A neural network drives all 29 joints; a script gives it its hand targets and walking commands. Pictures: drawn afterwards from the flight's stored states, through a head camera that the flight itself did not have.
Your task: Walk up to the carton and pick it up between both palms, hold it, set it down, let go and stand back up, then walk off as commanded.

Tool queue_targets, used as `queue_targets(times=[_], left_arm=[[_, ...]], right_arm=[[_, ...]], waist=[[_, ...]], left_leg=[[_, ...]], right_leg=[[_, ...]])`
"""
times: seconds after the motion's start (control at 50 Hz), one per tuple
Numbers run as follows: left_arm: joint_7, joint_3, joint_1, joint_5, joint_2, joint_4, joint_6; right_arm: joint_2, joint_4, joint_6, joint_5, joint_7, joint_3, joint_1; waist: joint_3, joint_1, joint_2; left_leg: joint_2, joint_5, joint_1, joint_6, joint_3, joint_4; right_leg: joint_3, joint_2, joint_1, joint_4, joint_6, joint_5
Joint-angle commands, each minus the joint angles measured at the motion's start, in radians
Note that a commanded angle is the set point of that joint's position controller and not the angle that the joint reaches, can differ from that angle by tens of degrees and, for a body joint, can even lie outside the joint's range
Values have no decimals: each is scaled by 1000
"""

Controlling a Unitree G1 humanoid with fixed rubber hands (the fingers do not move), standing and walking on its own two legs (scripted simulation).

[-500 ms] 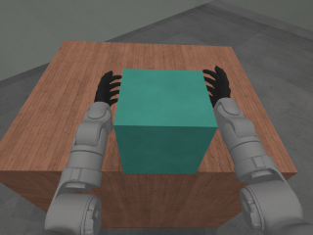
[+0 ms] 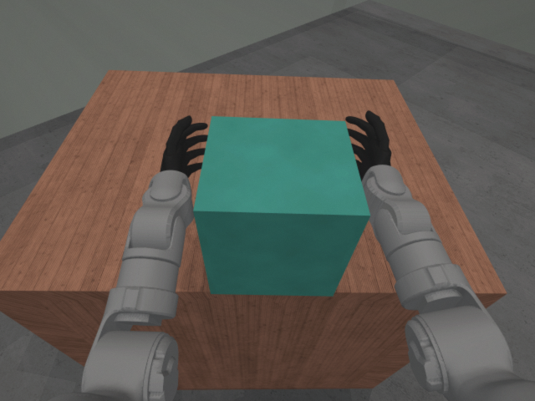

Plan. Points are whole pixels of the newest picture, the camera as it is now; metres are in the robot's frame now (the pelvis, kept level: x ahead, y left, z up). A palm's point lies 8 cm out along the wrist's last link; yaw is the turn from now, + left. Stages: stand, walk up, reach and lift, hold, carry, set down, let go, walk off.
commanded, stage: reach and lift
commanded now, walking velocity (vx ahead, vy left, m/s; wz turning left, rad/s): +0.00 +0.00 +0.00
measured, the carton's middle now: (275, 210) +0.36 +0.01 +0.09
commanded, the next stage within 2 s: none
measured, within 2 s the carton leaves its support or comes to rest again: leaves its support in 0.68 s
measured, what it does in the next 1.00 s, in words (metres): stands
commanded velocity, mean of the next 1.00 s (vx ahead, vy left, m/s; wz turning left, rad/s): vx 0.00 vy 0.00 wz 0.00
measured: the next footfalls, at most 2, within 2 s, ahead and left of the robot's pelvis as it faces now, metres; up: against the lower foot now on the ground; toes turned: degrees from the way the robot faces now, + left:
none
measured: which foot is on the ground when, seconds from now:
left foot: down 0.00-1.00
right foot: down 0.00-1.00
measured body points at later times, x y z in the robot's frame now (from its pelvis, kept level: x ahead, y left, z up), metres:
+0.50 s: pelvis +0.00 +0.00 +0.00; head +0.00 +0.02 +0.45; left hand +0.40 +0.16 +0.14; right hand +0.42 -0.13 +0.15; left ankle +0.02 +0.14 -0.75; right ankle +0.00 -0.11 -0.75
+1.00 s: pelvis -0.01 +0.00 +0.00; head -0.02 +0.02 +0.45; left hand +0.38 +0.17 +0.17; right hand +0.41 -0.12 +0.19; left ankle +0.02 +0.14 -0.75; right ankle +0.00 -0.11 -0.75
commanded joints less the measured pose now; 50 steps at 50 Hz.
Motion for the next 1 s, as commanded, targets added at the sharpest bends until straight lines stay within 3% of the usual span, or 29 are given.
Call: queue_targets(times=[0.0, 0.48, 0.52, 0.8, 0.98], left_arm=[[-8, -45, -369, 14, -37, -129, -28], [-23, -67, -365, 7, -69, -196, -30], [-21, -76, -367, 2, -71, -210, -25], [-11, -100, -442, -23, -50, -277, 107], [-1, -112, -524, -46, -32, -297, 149]], right_arm=[[42, -169, -37, -83, -21, 36, -363], [93, -238, -31, -69, -31, 78, -387], [92, -244, -30, -68, -34, 78, -388], [87, -348, 43, -23, -75, 107, -470], [84, -297, 93, -5, -80, 82, -485]], waist=[[-373, -5, 57], [-430, -5, 57], [-438, -16, 53], [-415, -44, 40], [-419, -68, 71]], left_leg=[[-44, 250, 287, 9, 22, 36], [-54, 284, 305, 7, 25, 48], [-54, 287, 302, 5, 21, 51], [-55, 223, 272, 12, 10, 43], [-53, 164, 247, 2, 4, 31]], right_leg=[[-49, 60, -46, -124, 57, 217], [-47, 59, -1, -114, 67, 283], [-49, 62, 2, -111, 68, 293], [-39, 54, 16, -108, 86, 266], [-40, 51, 7, -105, 80, 182]])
